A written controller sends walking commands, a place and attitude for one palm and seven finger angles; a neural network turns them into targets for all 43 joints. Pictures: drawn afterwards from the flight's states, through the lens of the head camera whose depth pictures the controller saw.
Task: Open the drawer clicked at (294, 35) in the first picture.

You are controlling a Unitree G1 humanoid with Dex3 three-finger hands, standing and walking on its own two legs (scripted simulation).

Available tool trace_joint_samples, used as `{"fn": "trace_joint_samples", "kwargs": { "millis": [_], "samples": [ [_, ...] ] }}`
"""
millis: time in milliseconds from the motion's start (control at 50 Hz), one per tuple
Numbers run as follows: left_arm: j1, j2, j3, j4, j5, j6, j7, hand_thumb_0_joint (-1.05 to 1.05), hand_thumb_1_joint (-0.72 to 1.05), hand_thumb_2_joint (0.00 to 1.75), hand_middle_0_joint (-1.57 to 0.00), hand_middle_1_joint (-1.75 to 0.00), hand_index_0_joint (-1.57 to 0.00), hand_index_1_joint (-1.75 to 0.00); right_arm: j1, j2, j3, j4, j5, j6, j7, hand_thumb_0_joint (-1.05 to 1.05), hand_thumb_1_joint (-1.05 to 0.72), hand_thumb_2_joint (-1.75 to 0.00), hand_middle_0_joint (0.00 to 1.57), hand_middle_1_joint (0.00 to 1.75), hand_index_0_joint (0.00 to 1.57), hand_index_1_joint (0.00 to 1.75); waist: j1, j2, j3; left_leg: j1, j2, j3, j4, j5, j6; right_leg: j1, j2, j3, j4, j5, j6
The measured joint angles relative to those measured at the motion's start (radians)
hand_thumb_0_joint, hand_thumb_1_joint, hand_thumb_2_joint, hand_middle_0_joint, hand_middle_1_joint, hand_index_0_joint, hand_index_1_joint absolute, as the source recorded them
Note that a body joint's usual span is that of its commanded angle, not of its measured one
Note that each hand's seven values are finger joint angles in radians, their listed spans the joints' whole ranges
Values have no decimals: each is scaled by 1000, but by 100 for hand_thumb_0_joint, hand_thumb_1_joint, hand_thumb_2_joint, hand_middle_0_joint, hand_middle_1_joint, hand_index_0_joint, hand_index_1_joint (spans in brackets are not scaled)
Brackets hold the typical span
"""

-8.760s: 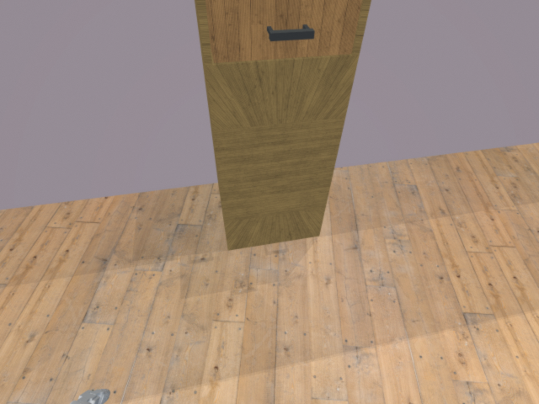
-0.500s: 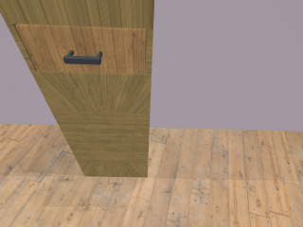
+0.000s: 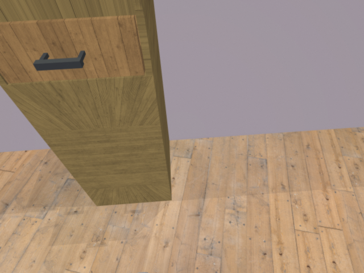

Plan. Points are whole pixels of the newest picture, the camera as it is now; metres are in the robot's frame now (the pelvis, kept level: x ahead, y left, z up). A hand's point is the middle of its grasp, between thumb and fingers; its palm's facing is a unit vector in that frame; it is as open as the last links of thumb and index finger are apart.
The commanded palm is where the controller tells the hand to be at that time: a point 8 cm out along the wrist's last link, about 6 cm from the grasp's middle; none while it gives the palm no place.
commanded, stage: come to a stop and stand still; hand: left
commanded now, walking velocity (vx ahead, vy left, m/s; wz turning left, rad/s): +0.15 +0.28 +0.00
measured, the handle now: (61, 59) +0.55 +0.34 +0.19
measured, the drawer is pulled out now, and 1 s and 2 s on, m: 0.00 0.00 0.00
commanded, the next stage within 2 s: look again from close up in 1.14 s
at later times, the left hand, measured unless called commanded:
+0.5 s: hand out of the picture -0.06 +0.18 -0.14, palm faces +0.15 -0.96 -0.24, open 7.4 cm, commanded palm none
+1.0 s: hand out of the picture +0.02 +0.24 -0.16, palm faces +0.05 -0.98 -0.20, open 7.3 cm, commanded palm none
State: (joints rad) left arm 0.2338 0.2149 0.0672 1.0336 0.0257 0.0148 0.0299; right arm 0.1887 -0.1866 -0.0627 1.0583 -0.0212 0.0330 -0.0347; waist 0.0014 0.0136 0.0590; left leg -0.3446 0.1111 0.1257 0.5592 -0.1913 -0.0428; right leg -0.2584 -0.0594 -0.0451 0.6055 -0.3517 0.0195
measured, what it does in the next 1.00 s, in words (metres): steps on the spot: left foot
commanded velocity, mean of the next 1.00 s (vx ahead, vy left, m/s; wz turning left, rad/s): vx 0.03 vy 0.07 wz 0.00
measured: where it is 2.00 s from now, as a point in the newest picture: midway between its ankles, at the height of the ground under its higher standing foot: outside the picture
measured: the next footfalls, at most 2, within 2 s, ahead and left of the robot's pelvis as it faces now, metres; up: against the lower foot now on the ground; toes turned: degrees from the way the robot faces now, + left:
left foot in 0.58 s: +0.02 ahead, +0.17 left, +0.00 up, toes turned +5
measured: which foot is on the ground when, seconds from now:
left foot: down 0.00-0.00, up 0.02-0.56, down 0.58-1.00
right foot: down 0.00-1.00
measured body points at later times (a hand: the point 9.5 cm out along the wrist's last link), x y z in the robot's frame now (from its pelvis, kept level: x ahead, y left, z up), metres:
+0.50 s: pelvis -0.01 +0.00 +0.02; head +0.01 -0.02 +0.47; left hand -0.07 +0.23 -0.12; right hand +0.04 -0.24 -0.14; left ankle -0.03 +0.17 -0.69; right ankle +0.00 -0.12 -0.72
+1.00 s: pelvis +0.01 +0.07 +0.02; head +0.01 +0.07 +0.47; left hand +0.02 +0.29 -0.14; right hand +0.04 -0.17 -0.14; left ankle -0.02 +0.17 -0.72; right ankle +0.00 -0.07 -0.72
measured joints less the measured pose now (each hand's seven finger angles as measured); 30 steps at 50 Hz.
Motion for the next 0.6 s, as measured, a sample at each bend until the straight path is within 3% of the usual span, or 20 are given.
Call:
{"fn": "trace_joint_samples", "kwargs": {
  "millis": [40,80,200,320,420,520,580,600],
  "samples": [
    [-5,-21,-15,7,3,-2,0,0,91,90,-19,-30,-19,-29,22,-16,-4,14,4,23,11,0,-91,-90,20,30,20,30,-4,30,-15,-15,-10,-49,64,-142,7,8,16,-17,7,16,-26],
    [7,-43,-26,3,5,-2,-2,0,91,90,-19,-30,-19,-29,46,-25,-5,25,0,40,23,0,-91,-90,20,30,20,30,5,32,-44,-33,-38,-74,152,-193,16,23,15,-16,-33,43,-41],
    [27,-77,-31,3,-1,-12,1,1,93,90,-20,-30,-20,-30,95,-35,-8,21,-8,25,41,1,-91,-90,20,30,20,30,8,16,-60,-68,-84,-100,371,-93,8,61,6,-7,-185,140,-55],
    [50,-87,-28,-1,-1,-30,7,0,92,90,-20,-30,-20,-30,122,-48,-9,22,-12,42,39,1,-91,-90,20,30,20,30,27,25,-38,-66,-82,-121,411,-94,-16,63,-3,-35,-217,159,-55],
    [92,-89,-26,24,7,-26,8,0,91,90,-20,-30,-20,-30,94,-50,-5,12,-7,43,37,1,-91,-90,20,30,20,30,47,16,-25,-42,-69,-117,337,-141,-19,56,-21,-40,-208,156,-39],
    [125,-76,-23,62,12,-10,0,0,91,90,-20,-30,-20,-30,43,-30,9,-11,6,15,33,1,-91,-90,20,30,20,30,65,-11,-25,44,-68,-93,110,-144,-2,45,-36,-31,-179,144,-8],
    [139,-72,-25,81,3,4,-2,0,90,90,-20,-30,-20,-30,29,-23,20,-30,10,-19,27,1,-91,-90,20,30,20,30,59,4,-41,129,-54,-99,-78,-74,11,11,-20,-39,-104,105,18],
    [131,-63,-24,90,-1,11,-2,0,90,90,-20,-30,-20,-30,20,-8,21,-26,9,-26,22,1,-91,-90,20,30,20,30,54,-11,-38,125,-64,-101,-67,-89,16,0,-28,-34,-71,81,21]
  ]
}}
